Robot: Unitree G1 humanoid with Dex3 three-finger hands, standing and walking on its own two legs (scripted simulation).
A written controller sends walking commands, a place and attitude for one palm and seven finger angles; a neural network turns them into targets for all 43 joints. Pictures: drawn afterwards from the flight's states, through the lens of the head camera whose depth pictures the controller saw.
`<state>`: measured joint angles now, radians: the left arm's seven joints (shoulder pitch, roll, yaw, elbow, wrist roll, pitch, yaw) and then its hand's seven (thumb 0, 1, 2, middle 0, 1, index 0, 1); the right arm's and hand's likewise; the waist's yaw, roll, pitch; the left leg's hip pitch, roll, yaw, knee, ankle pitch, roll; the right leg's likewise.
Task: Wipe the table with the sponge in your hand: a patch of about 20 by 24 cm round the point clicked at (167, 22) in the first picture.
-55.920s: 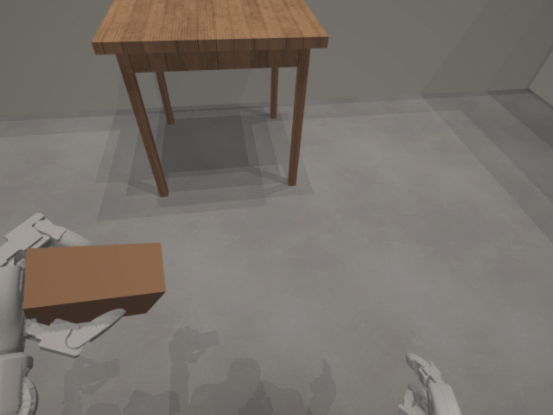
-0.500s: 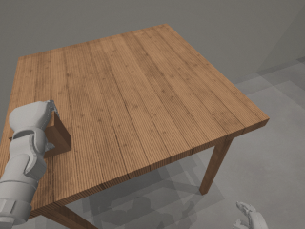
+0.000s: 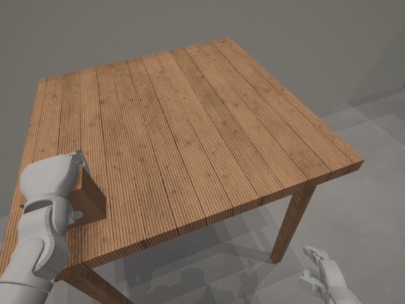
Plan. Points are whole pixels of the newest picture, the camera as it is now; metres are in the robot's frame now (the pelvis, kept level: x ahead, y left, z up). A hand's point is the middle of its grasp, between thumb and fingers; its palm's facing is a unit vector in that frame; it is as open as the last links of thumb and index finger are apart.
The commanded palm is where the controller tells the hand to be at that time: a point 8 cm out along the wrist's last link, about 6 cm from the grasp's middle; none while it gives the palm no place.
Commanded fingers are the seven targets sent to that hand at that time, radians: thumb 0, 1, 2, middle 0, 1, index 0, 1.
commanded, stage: wipe back along the first lane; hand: left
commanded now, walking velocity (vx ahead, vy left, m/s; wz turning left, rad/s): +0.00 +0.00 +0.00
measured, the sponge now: (73, 205) +0.27 +0.31 +0.05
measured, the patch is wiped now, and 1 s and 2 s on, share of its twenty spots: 0.95 0.95 0.95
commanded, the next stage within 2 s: lift the sponge slowly off the table in 0.06 s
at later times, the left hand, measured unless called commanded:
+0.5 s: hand (68, 206) +0.24 +0.28 +0.10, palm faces +0.05 -0.08 -1.00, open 9.9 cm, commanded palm +0.21 +0.28 +0.16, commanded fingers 0.00 0.10 1.30 -1.20 -1.60 -1.20 -1.60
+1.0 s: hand (56, 201) +0.24 +0.29 +0.13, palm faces +0.06 -0.05 -1.00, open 9.9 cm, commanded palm +0.21 +0.29 +0.20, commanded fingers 0.00 0.10 1.30 -1.20 -1.60 -1.20 -1.60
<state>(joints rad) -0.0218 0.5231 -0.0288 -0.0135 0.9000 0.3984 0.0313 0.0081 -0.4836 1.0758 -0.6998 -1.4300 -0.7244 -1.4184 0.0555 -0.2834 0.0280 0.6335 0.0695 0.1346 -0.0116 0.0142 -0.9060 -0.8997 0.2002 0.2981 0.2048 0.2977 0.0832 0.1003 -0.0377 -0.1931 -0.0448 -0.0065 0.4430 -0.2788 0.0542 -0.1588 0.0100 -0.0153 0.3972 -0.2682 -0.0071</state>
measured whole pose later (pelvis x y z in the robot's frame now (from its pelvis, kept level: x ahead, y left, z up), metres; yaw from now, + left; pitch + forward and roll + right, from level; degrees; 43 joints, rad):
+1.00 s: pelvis -0.03 -0.03 +0.00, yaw +1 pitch -3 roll +0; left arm -0.04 0.59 0.00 -0.04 0.84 0.37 -0.05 -0.01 -0.51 1.07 -0.75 -1.37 -0.78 -1.36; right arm 0.04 -0.29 0.04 0.67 0.06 0.10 -0.06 0.02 -0.91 -0.90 0.20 0.30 0.21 0.30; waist 0.11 0.11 0.01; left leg -0.12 -0.02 -0.03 0.41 -0.23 0.02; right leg -0.09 0.04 -0.03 0.38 -0.23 -0.05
